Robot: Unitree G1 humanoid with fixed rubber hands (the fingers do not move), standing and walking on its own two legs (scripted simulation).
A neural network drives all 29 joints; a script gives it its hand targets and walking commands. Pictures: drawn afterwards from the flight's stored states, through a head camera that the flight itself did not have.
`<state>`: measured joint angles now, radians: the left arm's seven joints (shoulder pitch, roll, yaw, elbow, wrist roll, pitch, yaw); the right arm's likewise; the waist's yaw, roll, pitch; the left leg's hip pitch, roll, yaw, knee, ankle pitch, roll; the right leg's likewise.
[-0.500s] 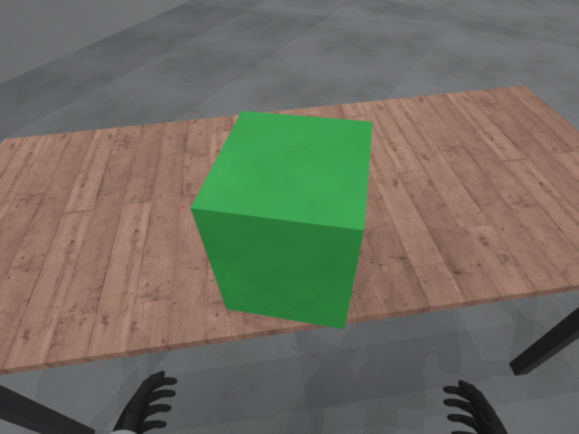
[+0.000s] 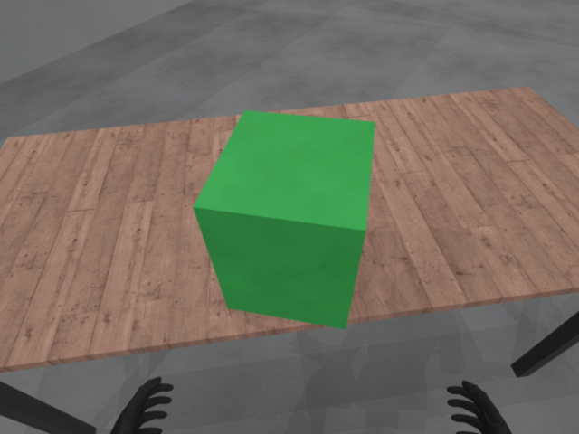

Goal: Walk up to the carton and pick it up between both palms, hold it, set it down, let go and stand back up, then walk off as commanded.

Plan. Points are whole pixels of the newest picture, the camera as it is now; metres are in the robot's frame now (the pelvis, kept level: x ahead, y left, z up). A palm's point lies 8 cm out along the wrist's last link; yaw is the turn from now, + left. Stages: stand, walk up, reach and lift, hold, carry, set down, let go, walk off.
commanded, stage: stand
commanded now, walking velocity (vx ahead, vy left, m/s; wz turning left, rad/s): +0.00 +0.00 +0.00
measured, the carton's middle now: (296, 222) +0.42 +0.03 +0.05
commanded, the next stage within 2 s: walk up in 0.34 s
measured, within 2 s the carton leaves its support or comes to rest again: neither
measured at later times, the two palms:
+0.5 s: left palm out of the picture +0.13 +0.27 -0.08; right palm out of the picture +0.14 -0.25 -0.09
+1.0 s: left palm out of the picture +0.12 +0.18 -0.04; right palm out of the picture +0.05 -0.42 -0.11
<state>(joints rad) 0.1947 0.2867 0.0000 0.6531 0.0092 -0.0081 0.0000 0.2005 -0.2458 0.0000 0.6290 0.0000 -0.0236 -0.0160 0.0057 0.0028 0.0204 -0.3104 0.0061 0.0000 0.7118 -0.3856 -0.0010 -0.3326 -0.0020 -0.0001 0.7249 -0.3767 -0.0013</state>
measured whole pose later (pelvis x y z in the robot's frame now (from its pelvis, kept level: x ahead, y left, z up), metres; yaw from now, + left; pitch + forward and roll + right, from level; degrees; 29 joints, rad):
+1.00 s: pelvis -0.01 -0.12 +0.00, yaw -2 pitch -4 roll +7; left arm 0.20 0.40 0.01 0.70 0.03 -0.01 -0.04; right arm 0.39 -0.40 0.00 0.71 0.00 -0.04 -0.07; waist 0.03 -0.03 0.05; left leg -0.39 -0.03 -0.04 1.07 -0.41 -0.02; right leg -0.36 0.00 -0.01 0.77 -0.34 -0.08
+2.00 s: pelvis -0.22 -0.32 +0.00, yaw +10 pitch -7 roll +2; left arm 0.18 0.41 0.02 0.81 0.02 0.01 0.04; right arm 0.36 -0.44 -0.02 0.76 0.00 0.09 0.05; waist -0.06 0.08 0.16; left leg -0.40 -0.13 -0.15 1.14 -0.44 0.01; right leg -0.37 0.01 0.01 0.66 -0.26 0.01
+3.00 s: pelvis -0.24 -0.21 -0.01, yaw +10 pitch -3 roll +0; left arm 0.31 0.43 0.02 0.82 0.02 -0.05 0.02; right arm 0.44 -0.44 -0.05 0.77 0.00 -0.02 0.04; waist -0.08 0.03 0.12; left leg -0.27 -0.03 0.02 0.77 -0.44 0.04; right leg -0.40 0.01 0.07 0.75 -0.36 -0.01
